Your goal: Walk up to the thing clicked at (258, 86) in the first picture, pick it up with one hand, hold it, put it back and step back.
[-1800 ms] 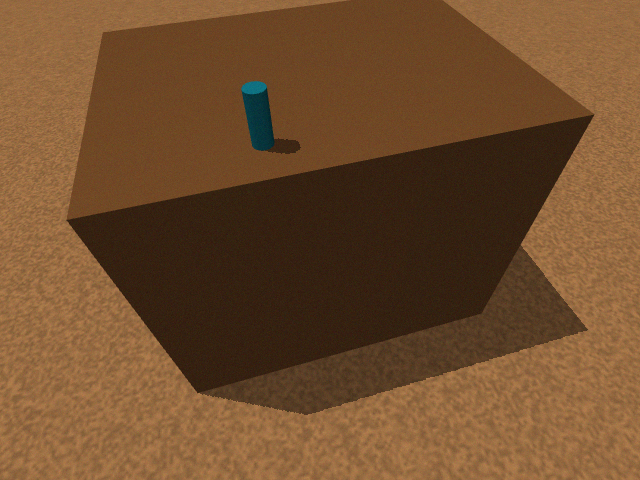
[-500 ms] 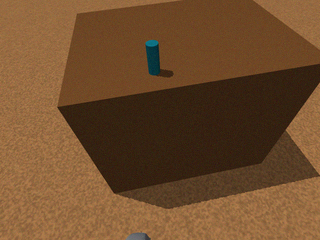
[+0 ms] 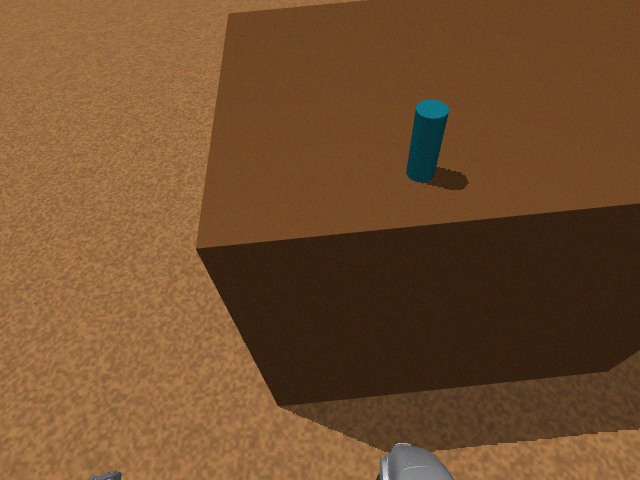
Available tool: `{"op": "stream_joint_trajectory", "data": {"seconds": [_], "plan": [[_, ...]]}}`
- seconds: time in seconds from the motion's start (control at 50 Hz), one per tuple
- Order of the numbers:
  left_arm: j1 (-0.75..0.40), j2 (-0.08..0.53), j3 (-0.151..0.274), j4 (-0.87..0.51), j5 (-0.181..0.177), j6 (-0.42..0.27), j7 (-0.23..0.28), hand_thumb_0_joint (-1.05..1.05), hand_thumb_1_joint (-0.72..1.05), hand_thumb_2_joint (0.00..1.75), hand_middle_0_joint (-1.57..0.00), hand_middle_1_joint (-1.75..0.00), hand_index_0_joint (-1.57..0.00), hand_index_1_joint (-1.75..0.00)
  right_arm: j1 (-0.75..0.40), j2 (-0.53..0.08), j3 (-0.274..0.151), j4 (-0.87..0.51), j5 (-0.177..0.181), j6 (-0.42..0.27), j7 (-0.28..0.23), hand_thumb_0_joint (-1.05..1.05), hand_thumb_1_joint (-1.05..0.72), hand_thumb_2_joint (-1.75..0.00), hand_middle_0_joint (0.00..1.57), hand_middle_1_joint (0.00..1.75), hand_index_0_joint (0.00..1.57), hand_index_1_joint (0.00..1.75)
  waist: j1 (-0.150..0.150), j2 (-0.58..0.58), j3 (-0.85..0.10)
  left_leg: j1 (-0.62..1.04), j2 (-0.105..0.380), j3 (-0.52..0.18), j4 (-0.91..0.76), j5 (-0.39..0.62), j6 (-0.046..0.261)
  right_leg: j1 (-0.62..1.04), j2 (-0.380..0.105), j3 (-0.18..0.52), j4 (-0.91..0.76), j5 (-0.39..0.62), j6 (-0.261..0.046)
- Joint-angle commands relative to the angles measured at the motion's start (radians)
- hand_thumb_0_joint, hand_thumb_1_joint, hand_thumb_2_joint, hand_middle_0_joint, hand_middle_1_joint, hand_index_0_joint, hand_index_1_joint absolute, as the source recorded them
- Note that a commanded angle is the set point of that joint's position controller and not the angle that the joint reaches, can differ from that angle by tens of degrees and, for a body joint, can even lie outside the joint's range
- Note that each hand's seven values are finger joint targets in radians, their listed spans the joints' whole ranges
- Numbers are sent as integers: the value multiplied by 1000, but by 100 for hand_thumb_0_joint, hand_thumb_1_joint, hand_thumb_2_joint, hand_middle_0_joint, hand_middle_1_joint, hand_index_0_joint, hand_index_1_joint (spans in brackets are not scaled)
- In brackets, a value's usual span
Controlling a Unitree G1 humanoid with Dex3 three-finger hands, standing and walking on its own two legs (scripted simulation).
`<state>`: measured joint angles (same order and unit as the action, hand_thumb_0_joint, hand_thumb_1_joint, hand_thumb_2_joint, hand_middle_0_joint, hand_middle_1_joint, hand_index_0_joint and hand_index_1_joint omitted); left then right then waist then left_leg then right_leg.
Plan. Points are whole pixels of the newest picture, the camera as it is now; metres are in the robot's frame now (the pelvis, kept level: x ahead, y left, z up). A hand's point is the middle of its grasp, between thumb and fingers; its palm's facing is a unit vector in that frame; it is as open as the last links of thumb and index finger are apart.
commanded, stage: walk up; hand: right
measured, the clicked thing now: (425, 143) +0.53 -0.16 +0.10
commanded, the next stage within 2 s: stand in 1.82 s
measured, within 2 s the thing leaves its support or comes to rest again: neither
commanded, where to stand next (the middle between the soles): +0.11 +0.04 m, yaw +2 degrees
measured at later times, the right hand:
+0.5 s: hand (483, 431) +0.19 -0.20 -0.14, palm faces -0.13 +0.90 -0.42, open 7.3 cm
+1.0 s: hand (482, 446) +0.17 -0.20 -0.15, palm faces -0.09 +0.94 -0.34, open 7.3 cm
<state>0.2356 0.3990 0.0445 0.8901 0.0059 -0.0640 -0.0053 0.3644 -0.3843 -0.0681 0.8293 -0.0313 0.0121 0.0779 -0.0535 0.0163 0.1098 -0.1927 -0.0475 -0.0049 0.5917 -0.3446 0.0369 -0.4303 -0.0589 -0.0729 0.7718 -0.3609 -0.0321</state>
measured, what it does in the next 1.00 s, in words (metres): steps on the spot: right foot, then left foot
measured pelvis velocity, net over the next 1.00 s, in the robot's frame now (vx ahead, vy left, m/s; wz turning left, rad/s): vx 0.06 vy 0.05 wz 0.06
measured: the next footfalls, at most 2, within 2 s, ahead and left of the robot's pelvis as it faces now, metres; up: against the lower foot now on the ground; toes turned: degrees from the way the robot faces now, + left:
right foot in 0.04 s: +0.14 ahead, -0.10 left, +0.00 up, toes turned -4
left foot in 0.40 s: +0.14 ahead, +0.19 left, +0.00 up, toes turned +4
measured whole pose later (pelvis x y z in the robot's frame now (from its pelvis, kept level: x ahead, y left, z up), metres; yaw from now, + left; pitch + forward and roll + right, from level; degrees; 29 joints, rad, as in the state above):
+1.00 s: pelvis +0.06 +0.05 +0.00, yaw +4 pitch -4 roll +0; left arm 0.14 0.38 0.01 1.04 0.00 0.01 -0.02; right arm 0.11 -0.36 -0.01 1.03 -0.01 -0.01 0.01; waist 0.01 0.01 0.08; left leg -0.27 0.03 0.00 0.57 -0.24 -0.02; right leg -0.19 -0.04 0.01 0.58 -0.33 0.03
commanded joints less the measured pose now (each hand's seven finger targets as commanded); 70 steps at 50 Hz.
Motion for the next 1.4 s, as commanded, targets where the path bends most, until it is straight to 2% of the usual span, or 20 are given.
{"op": "stream_joint_trajectory", "data": {"seconds": [0.0,0.02,0.04,0.06,0.1,0.14,0.2,0.32,0.38,0.4,0.42,0.44,0.5,0.6,0.68,0.74,0.78,0.82,1.0,1.38], "plan": [[195,223,90,-16,19,-32,43,0,90,90,-20,-30,-20,-30,-90,-171,-40,-139,30,-23,-35,0,-90,-90,20,30,20,30,133,-27,-118,-238,161,-124,75,348,109,414,9,42,-254,299,2],[221,285,106,-25,33,-39,52,0,90,90,-20,-30,-20,-30,-55,-112,-23,-139,46,-22,-42,0,-90,-90,20,30,20,30,158,-238,-147,-308,21,-62,317,168,37,438,-171,307,-413,224,-28],[138,327,106,-69,27,-36,53,0,90,90,-20,-30,-20,-30,35,-124,-24,-106,35,-3,-57,0,-90,-90,20,30,20,30,93,-231,-122,-343,-54,-111,417,-209,-3,356,-368,597,-532,61,-85],[41,307,96,-100,22,-27,52,0,90,90,-20,-30,-20,-30,83,-208,-46,-63,25,20,-65,0,-90,-90,20,30,20,30,56,-72,-86,-301,-1,-161,482,-225,-4,254,-363,576,-554,-248,-125],[5,273,87,-106,24,-25,50,0,90,90,-20,-30,-20,-30,52,-235,-55,-39,18,24,-67,0,-90,-90,20,30,20,30,52,-100,-12,-328,35,-165,522,-192,-9,173,-320,503,-548,-241,-175],[-3,240,77,-106,21,-32,41,0,90,90,-20,-30,-20,-30,49,-228,-52,-11,18,13,-65,0,-90,-90,20,30,20,30,51,-132,-13,-302,48,-167,459,-119,-22,163,-234,328,-523,-74,-130],[3,242,81,-108,23,-31,32,0,90,90,-20,-30,-20,-30,35,-200,-39,-3,17,7,-67,0,-90,-90,20,30,20,30,60,-169,-62,-262,58,-114,397,-114,-43,206,-243,222,-437,227,-176],[-15,242,70,-90,8,12,18,0,90,90,-20,-30,-20,-30,-48,-167,-22,12,28,-32,-76,0,-90,-90,20,30,20,30,65,-203,-136,-126,16,65,39,73,-44,255,-173,54,-173,654,-138],[-24,185,40,-108,-8,40,16,0,90,90,-20,-30,-20,-30,-34,-239,-41,30,17,-55,-96,0,-90,-90,20,30,20,30,43,-51,-179,21,94,-40,-88,406,2,131,-106,13,9,421,-50],[-31,133,25,-118,-16,52,16,0,90,90,-20,-30,-20,-30,-61,-310,-53,12,7,-63,-103,0,-90,-90,20,30,20,30,49,132,-192,43,294,-351,-139,533,75,14,-1,0,116,138,1],[-39,174,37,-90,-20,75,24,0,90,90,-20,-30,-20,-30,-91,-345,-49,8,24,-62,-103,0,-90,-90,20,30,20,30,33,162,-191,-33,414,-483,-156,523,227,47,28,92,179,-251,9],[-57,201,41,-66,-15,82,27,0,90,90,-20,-30,-20,-30,-125,-330,-50,16,26,-61,-105,0,-90,-90,20,30,20,30,41,134,-156,-96,418,-502,-174,437,258,82,1,134,223,-259,8],[-40,183,39,-35,-27,79,20,0,90,90,-20,-30,-20,-30,-186,-265,-21,9,17,-64,-116,0,-90,-90,20,30,20,30,73,146,-136,-23,288,-246,-79,638,156,15,4,155,173,-194,-7],[-51,166,29,0,-19,71,21,0,90,90,-20,-30,-20,-30,-187,-273,-25,20,17,-54,-117,0,-90,-90,20,30,20,30,50,217,-178,52,286,-218,-29,733,159,77,28,74,4,-142,21],[0,177,35,54,0,55,22,0,90,90,-20,-30,-20,-30,-256,-259,-18,6,31,-40,-111,0,-90,-90,20,30,20,30,88,130,-201,-56,239,-161,45,517,99,282,35,61,-296,150,5],[-108,285,50,30,8,41,19,0,90,90,-20,-30,-20,-30,-267,-185,0,17,44,-41,-111,0,-90,-90,20,30,20,30,53,-99,-194,-102,84,-18,108,98,-10,226,-201,336,-294,376,-145],[-191,222,28,9,3,47,7,0,90,90,-20,-30,-20,-30,-222,-200,-8,71,32,-48,-106,0,-90,-90,20,30,20,30,7,-100,-152,50,113,-60,-40,114,-5,90,-143,238,-260,293,-80],[-152,189,20,34,1,54,4,0,90,90,-20,-30,-20,-30,-300,-240,-11,69,24,-55,-96,0,-90,-90,20,30,20,30,53,-45,-130,-19,192,-158,-87,157,48,133,-37,144,-242,145,-12],[-169,181,10,101,-4,49,-5,0,90,90,-20,-30,-20,-30,-336,-203,17,152,21,-56,-79,0,-90,-90,20,30,20,30,63,-36,-80,-37,156,-112,-216,-20,-1,184,-56,197,-408,12,-20],[-194,165,8,173,-3,52,-2,0,90,90,-20,-30,-20,-30,-334,-184,24,235,23,-59,-87,0,-90,-90,20,30,20,30,52,-11,-142,56,174,-57,-268,233,-23,283,-55,167,-472,253,7]]}}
